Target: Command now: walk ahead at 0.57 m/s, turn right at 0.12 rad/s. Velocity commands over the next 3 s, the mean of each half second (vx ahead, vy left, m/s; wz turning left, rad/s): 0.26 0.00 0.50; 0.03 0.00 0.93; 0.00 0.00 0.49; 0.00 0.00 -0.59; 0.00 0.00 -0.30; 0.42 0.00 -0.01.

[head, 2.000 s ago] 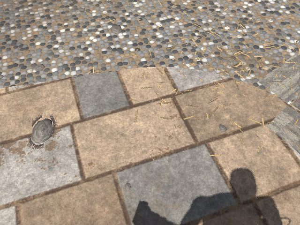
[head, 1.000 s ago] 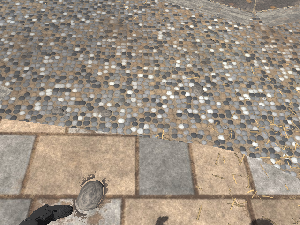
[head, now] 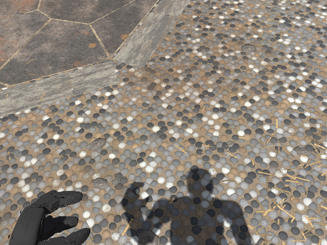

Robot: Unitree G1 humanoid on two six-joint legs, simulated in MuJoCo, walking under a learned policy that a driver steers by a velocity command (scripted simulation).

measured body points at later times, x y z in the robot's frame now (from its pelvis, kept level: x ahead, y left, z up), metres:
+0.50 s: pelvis +0.22 +0.04 +0.01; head +0.23 +0.07 +0.46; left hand +0.29 +0.35 -0.10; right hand +0.43 -0.20 -0.07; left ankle +0.25 +0.15 -0.71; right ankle +0.23 -0.09 -0.71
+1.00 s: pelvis +0.29 +0.04 +0.02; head +0.32 +0.06 +0.47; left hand +0.18 +0.36 -0.07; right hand +0.64 -0.03 -0.05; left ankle +0.25 +0.15 -0.70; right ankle +0.40 -0.02 -0.71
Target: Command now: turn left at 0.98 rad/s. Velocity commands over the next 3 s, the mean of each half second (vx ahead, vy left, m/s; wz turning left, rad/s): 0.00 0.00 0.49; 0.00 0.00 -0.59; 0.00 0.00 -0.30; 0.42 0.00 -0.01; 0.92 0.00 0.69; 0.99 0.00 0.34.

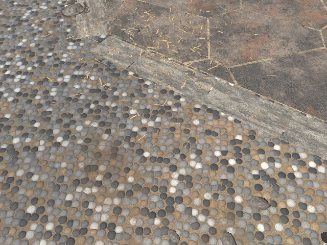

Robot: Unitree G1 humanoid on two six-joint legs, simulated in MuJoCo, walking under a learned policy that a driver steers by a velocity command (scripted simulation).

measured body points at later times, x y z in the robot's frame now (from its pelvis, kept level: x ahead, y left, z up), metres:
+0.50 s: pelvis +0.01 +0.03 +0.01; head +0.03 +0.06 +0.46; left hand +0.04 +0.33 -0.12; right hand +0.24 -0.16 -0.07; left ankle -0.03 +0.14 -0.73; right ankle +0.02 -0.12 -0.70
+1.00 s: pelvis +0.00 -0.02 +0.01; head +0.05 -0.06 +0.46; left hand +0.16 +0.27 -0.07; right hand +0.16 -0.33 -0.10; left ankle +0.02 +0.15 -0.64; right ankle -0.01 -0.09 -0.73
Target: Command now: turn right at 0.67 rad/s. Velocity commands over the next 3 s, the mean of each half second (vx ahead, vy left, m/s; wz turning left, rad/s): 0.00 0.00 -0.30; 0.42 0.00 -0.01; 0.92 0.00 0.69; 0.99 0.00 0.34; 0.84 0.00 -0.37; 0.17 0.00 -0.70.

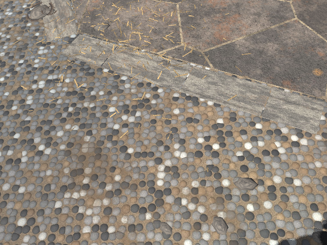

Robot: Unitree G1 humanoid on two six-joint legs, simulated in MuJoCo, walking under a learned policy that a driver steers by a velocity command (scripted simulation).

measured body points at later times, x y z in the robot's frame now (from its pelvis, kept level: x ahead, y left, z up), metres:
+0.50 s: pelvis +0.05 +0.03 -0.01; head +0.08 +0.03 +0.44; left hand +0.24 +0.27 -0.11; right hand +0.17 -0.25 -0.11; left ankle +0.07 +0.16 -0.74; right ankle +0.00 -0.07 -0.74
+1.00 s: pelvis +0.16 -0.01 -0.01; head +0.17 -0.04 +0.44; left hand +0.18 +0.26 -0.12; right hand +0.28 -0.28 -0.11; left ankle +0.18 +0.13 -0.66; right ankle +0.06 -0.10 -0.74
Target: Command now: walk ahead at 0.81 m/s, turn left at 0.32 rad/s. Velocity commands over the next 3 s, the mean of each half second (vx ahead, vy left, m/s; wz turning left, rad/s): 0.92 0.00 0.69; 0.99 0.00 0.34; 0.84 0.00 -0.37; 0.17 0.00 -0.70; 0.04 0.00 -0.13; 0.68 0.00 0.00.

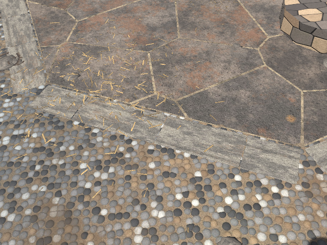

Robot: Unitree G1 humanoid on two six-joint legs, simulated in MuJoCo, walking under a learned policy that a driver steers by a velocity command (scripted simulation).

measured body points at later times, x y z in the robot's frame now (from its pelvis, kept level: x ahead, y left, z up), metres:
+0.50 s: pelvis +0.38 +0.08 +0.00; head +0.39 +0.08 +0.45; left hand +0.48 +0.38 -0.06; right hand +0.52 -0.16 -0.13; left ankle +0.37 +0.11 -0.74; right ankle +0.50 -0.09 -0.64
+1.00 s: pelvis +0.81 +0.20 +0.00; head +0.82 +0.21 +0.45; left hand +0.63 +0.40 -0.12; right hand +1.12 +0.11 -0.07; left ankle +0.83 +0.38 -0.65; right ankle +0.82 +0.08 -0.74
